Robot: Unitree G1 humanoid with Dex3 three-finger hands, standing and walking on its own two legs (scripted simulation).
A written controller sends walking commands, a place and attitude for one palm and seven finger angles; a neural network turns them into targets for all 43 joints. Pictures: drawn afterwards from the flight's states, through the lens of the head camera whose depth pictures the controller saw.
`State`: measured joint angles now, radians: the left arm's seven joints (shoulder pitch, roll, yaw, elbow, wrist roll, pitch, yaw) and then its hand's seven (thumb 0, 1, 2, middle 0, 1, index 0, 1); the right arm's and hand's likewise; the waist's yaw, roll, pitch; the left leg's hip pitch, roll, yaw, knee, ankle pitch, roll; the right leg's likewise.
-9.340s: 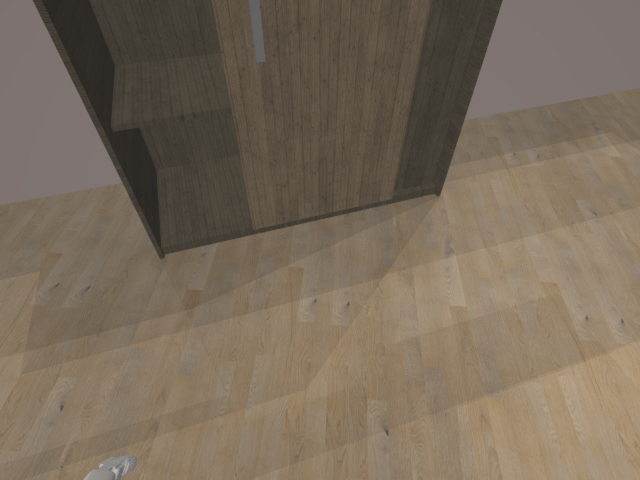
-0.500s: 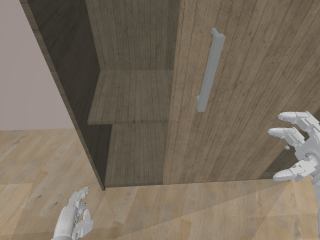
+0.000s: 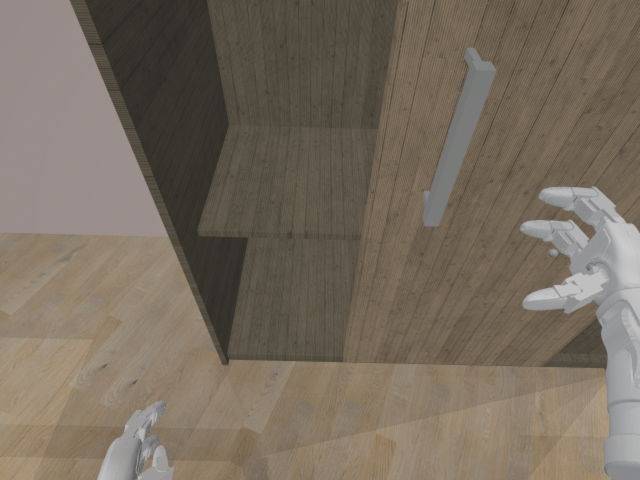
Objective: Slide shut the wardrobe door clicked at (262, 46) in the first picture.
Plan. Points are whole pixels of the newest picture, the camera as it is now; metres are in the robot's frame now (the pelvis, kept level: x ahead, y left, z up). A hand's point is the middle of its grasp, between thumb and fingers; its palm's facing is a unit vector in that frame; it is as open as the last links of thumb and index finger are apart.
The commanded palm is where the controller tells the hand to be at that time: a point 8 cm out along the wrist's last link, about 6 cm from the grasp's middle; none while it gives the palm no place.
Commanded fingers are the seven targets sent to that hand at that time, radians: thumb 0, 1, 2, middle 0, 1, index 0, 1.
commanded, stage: move the hooked fingers beside the handle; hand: right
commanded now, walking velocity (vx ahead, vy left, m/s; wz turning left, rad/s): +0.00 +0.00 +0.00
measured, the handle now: (448, 147) +0.55 -0.15 +0.14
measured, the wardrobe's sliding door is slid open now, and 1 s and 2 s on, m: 0.37 0.37 0.37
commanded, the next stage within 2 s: feel for the door with the fingertips in 1.76 s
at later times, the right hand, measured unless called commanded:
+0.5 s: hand (518, 213) +0.42 -0.21 +0.14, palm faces -0.01 +1.00 -0.02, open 14.0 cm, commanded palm +0.41 -0.26 +0.14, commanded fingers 0.00 0.50 -0.30 0.30 1.20 0.30 1.20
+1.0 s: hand (489, 177) +0.48 -0.19 +0.14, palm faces -0.03 +1.00 -0.02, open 14.0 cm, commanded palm +0.46 -0.25 +0.13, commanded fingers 0.00 0.50 -0.30 0.30 1.20 0.30 1.20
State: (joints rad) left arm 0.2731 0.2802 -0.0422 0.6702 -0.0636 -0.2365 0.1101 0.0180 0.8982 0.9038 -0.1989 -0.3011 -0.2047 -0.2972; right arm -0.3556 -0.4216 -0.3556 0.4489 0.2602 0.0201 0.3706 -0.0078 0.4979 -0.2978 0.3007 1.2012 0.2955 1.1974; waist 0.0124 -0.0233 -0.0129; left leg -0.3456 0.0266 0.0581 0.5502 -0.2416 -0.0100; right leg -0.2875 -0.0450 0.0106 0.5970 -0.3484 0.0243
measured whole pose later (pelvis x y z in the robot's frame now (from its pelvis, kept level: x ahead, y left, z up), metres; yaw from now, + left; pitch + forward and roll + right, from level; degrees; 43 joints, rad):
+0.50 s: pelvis +0.00 +0.00 +0.00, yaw +0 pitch +5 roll +1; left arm 0.28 0.27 -0.04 0.68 -0.06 -0.16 0.09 0.02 0.90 0.90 -0.20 -0.30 -0.21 -0.30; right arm -0.61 -0.43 -0.31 0.72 0.20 -0.04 0.31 -0.01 0.50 -0.30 0.30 1.20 0.30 1.20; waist 0.05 -0.02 -0.03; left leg -0.41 0.03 0.05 0.56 -0.24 -0.01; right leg -0.35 -0.05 0.01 0.62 -0.35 0.02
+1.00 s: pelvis -0.01 +0.00 -0.01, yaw +2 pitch +10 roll +1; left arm 0.39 0.28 -0.02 0.73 -0.03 -0.13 0.06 0.01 0.90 0.90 -0.20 -0.30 -0.20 -0.30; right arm -0.92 -0.54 -0.36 1.09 0.12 -0.18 0.29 -0.01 0.50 -0.30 0.30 1.20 0.30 1.20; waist 0.13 -0.01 -0.04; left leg -0.57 0.01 0.03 0.61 -0.23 -0.01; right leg -0.51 -0.06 -0.01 0.69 -0.36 0.02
